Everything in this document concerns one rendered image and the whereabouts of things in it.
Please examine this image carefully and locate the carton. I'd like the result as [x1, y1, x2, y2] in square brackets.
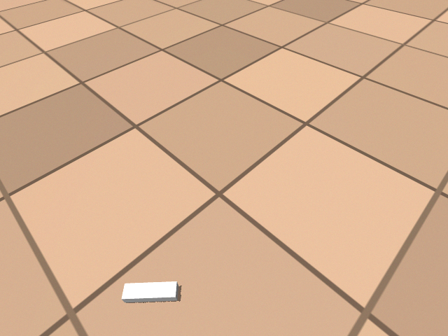
[122, 281, 179, 302]

